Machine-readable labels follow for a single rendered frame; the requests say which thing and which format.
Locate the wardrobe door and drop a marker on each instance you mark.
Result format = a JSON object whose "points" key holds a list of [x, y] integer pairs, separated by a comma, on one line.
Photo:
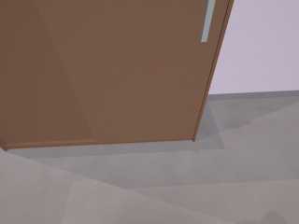
{"points": [[37, 100], [137, 67]]}

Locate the handle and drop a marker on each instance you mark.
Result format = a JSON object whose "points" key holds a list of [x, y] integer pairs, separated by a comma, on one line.
{"points": [[207, 20]]}

